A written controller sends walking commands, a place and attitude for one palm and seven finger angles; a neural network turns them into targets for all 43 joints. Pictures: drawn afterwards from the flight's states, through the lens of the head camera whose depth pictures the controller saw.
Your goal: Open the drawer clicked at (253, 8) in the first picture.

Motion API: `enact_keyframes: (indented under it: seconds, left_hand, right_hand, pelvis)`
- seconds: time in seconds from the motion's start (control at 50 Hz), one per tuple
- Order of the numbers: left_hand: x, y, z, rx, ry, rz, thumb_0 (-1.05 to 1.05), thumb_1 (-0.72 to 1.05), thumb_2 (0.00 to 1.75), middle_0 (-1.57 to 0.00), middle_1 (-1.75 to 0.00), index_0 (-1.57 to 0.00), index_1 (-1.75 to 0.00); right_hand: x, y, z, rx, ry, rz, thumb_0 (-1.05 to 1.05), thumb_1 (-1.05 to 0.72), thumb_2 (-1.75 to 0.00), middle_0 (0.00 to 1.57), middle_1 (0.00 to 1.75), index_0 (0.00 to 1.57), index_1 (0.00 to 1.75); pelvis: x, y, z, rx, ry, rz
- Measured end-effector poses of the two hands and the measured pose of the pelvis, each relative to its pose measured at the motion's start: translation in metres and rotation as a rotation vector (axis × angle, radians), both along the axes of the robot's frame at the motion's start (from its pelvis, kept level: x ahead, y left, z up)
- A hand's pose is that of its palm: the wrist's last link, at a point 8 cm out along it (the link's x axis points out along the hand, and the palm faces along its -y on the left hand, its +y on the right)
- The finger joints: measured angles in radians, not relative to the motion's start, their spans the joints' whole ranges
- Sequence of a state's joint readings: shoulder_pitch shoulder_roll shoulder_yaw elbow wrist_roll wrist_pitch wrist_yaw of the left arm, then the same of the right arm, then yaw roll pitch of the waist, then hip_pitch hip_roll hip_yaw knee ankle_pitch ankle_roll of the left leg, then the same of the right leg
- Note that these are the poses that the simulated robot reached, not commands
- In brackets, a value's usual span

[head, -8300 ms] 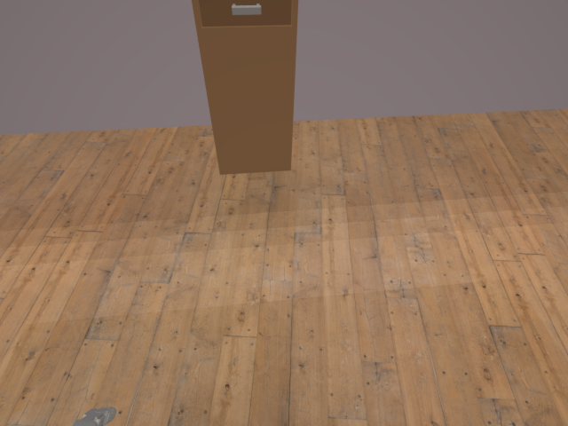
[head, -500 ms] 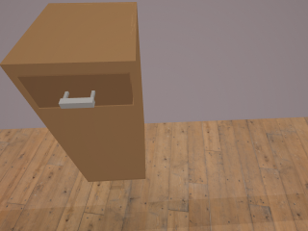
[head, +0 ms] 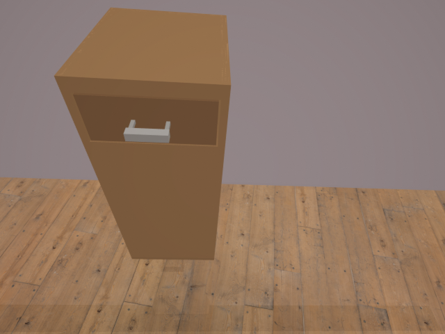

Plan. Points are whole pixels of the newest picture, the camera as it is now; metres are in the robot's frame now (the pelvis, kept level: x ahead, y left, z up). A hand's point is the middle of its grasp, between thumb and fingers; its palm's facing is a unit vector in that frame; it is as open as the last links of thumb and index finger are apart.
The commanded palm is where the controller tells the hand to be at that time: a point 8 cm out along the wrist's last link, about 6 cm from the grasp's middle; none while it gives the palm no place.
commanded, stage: look again from close up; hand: left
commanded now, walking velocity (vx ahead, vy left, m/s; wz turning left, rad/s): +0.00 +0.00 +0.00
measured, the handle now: (148, 129) +0.54 +0.23 +0.05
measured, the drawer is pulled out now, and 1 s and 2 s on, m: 0.00 0.00 0.00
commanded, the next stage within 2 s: raise the hand with hooked fingers in 0.14 s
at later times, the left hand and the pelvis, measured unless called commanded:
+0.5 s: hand (125, 267) +0.22 +0.19 +0.00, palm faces +0.06 -0.55 -0.84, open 7.8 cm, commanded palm +0.13 +0.22 -0.02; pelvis -0.01 +0.00 -0.01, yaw -2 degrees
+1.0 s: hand (118, 238) +0.26 +0.21 +0.04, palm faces +0.16 -0.05 -0.99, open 10.6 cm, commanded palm +0.20 +0.21 +0.08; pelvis +0.03 -0.05 -0.02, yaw +0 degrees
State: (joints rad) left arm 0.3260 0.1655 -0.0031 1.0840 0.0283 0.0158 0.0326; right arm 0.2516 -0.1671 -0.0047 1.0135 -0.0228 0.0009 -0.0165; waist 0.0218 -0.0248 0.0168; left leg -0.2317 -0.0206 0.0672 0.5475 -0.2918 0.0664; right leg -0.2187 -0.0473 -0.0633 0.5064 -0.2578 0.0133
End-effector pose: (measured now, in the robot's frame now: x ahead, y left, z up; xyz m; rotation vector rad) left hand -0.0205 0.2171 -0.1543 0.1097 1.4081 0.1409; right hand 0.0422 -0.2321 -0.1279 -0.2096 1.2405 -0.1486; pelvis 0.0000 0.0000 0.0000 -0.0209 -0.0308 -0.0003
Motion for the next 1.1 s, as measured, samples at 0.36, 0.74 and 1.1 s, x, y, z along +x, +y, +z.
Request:
enact_keyframes:
  seconds: [0.36, 0.74, 1.1]
  left_hand:
    - [0.087, 0.023, 0.077, 0.251, -0.457, -0.183, 0.01, 0.89, 0.89, -0.2, -0.32, -0.21, -0.31]
    - [0.13, -0.009, 0.149, 1.009, -0.684, -0.978, 0.0, 0.51, 0.73, -0.24, -0.55, -0.25, -0.55]
    - [0.266, -0.019, 0.247, 1.172, -0.869, -0.959, 0.0, 0.09, 0.55, -0.27, -0.82, -0.28, -0.82]
  right_hand:
    - [-0.013, 0.009, 0.005, 0.002, -0.193, -0.048, 0.02, -0.92, -0.9, 0.2, 0.3, 0.2, 0.3]
    - [0.202, -0.033, 0.05, -0.002, -0.517, 0.298, 0.01, -0.9, -0.9, 0.2, 0.3, 0.2, 0.3]
    - [0.201, -0.015, 0.023, 0.166, -0.439, 0.154, 0.01, -0.9, -0.9, 0.2, 0.3, 0.2, 0.3]
  pelvis:
    - [-0.007, 0.008, -0.001, 0.04, 0.033, -0.011]
    - [0.008, -0.039, -0.024, 0.059, 0.167, -0.024]
    - [0.044, -0.049, -0.011, 0.077, 0.141, -0.073]
